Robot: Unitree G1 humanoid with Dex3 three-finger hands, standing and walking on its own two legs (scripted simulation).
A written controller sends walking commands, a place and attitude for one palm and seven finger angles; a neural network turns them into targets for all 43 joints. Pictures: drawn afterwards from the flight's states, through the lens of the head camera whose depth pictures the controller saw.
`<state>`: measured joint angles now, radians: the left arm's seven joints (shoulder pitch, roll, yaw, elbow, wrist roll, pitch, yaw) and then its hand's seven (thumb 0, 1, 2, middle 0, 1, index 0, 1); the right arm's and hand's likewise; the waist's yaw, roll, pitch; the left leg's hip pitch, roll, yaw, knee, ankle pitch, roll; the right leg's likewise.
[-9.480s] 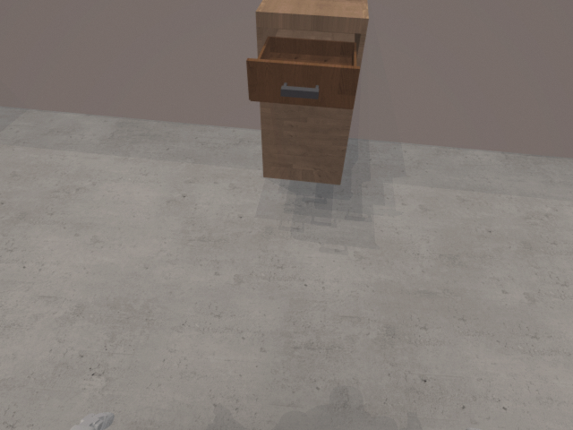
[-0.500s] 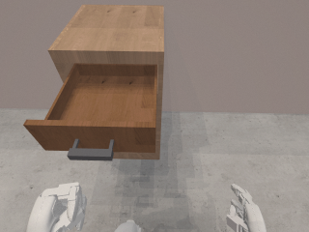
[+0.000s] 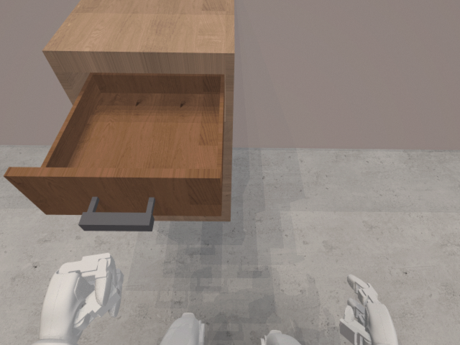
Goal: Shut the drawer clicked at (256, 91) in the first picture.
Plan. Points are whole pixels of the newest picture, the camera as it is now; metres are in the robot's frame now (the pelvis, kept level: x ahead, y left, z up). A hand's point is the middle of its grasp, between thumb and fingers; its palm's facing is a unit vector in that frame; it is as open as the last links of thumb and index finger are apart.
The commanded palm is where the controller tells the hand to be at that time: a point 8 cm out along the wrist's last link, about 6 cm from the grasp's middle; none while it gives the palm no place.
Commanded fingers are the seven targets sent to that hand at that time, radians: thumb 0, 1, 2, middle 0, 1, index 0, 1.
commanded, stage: bring the fist close to the handle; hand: left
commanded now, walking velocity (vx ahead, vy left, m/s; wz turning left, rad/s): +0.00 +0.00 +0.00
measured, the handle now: (120, 211) +0.35 +0.23 +0.01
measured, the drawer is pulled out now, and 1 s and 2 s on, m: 0.30 0.30 0.21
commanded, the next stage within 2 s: push the drawer shut in 0.86 s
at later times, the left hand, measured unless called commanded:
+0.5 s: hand (132, 274) +0.24 +0.18 +0.00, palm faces +0.02 -1.00 -0.04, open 3.3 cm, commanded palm +0.22 +0.23 +0.01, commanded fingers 0.00 0.90 0.90 -1.40 -1.60 -1.40 -1.60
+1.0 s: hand (137, 265) +0.25 +0.17 +0.01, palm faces +0.03 -1.00 -0.04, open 3.3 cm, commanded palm +0.23 +0.22 +0.01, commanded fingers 0.00 0.90 0.90 -1.40 -1.60 -1.40 -1.60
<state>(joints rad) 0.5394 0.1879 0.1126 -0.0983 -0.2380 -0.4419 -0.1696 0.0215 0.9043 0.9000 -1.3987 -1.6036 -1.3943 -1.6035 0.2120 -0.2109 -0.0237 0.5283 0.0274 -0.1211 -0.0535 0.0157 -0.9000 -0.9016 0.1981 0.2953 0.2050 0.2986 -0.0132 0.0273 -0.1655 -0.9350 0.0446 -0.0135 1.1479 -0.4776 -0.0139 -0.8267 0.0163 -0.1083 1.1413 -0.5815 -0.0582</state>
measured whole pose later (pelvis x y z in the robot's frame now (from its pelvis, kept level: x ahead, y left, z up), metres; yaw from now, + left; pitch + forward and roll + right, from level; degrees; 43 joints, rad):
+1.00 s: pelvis -0.01 +0.02 -0.03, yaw -1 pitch +20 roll -3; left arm 0.32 0.18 0.02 -0.02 -0.14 -0.47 -0.02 0.02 0.91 0.90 -1.40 -1.60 -1.39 -1.60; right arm 0.19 -0.22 0.01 0.49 0.00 -0.04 -0.01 0.01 -0.90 -0.90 0.20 0.30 0.21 0.30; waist -0.02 0.03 -0.18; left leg -1.13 0.04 -0.01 1.29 -0.52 0.02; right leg -1.02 0.01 -0.10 1.28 -0.62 -0.04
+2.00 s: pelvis -0.02 +0.02 -0.03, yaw -2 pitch +21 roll -3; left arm -0.27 0.26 0.17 0.54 -0.16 -0.45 -0.08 0.03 0.77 0.90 -1.40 -1.60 -1.40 -1.60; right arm 0.22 -0.25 0.02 0.62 0.01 -0.04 -0.04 0.01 -0.90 -0.90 0.20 0.30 0.21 0.30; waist -0.06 0.02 -0.16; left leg -1.16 0.04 0.00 1.27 -0.48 0.02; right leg -1.05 0.01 -0.09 1.25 -0.57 -0.03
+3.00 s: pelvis -0.02 +0.02 -0.04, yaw -3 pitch +25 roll -3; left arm -0.78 0.44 0.37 1.09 -0.08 -0.50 -0.13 0.06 0.78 0.90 -1.40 -1.60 -1.40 -1.60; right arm 0.30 -0.26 0.03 0.65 -0.01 0.06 -0.02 0.01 -0.90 -0.90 0.20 0.30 0.21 0.30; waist -0.15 0.03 -0.15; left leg -1.27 0.07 -0.01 1.31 -0.49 0.01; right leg -1.16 0.04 -0.10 1.29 -0.57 -0.05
